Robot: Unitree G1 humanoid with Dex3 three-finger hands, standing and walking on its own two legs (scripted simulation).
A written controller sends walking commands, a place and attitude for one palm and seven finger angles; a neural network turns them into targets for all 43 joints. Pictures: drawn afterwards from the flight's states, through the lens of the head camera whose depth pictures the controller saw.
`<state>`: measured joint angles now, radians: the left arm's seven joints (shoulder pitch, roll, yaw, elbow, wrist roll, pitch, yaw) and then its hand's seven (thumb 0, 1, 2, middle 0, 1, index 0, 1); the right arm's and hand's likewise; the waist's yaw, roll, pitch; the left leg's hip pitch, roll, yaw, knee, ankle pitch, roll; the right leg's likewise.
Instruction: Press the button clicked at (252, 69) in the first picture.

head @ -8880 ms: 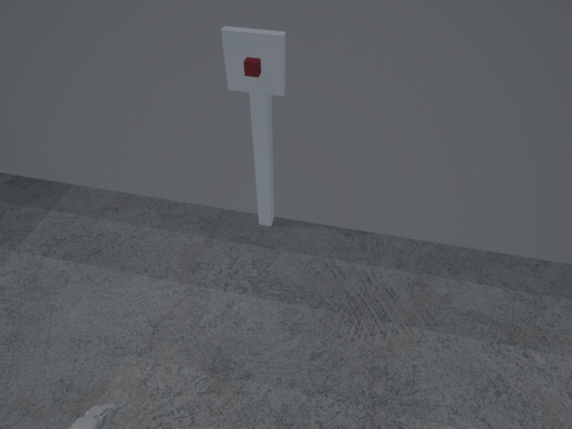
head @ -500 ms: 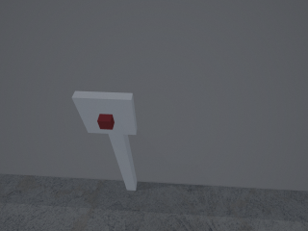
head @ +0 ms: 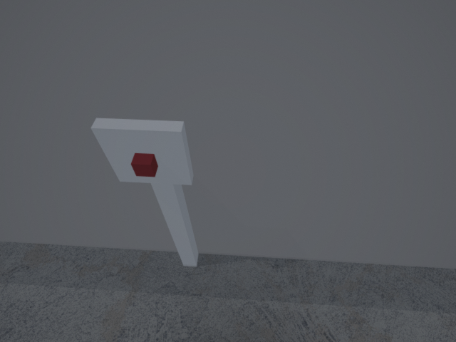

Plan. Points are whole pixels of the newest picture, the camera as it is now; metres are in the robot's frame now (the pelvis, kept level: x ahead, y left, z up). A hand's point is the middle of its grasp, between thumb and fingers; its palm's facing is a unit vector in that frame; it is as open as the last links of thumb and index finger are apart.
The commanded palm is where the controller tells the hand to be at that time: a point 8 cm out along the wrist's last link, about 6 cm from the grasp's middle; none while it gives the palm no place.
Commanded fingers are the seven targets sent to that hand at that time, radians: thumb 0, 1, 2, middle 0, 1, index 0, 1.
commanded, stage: come to a stop and stand still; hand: left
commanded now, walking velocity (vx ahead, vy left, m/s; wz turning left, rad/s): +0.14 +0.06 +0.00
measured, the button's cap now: (145, 163) +0.45 +0.21 +0.01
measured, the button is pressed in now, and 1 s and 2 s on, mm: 0 0 0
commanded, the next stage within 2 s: look again from close up in 0.98 s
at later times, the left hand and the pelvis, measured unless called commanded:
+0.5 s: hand out of the picture -0.02 +0.17 -0.17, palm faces +0.03 -0.98 -0.18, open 7.4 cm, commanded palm none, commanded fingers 0.00 0.90 0.90 -0.20 -0.30 -0.20 -0.30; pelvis -0.01 +0.00 +0.00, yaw +0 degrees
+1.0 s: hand out of the picture +0.00 +0.15 -0.17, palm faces +0.05 -0.98 -0.18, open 7.4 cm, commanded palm none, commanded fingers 0.00 0.90 0.90 -0.20 -0.30 -0.20 -0.30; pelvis +0.01 -0.01 +0.01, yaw +0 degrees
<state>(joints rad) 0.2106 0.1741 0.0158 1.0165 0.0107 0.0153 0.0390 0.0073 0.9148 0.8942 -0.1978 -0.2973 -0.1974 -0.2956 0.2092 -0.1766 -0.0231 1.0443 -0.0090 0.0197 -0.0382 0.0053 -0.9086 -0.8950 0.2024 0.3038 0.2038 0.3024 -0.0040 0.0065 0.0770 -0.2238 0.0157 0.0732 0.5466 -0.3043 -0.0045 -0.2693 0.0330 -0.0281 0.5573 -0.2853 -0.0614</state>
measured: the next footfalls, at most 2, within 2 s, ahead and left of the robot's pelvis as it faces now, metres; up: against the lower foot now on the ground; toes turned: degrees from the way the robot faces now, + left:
none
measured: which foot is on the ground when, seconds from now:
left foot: down 0.00-1.00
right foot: down 0.00-1.00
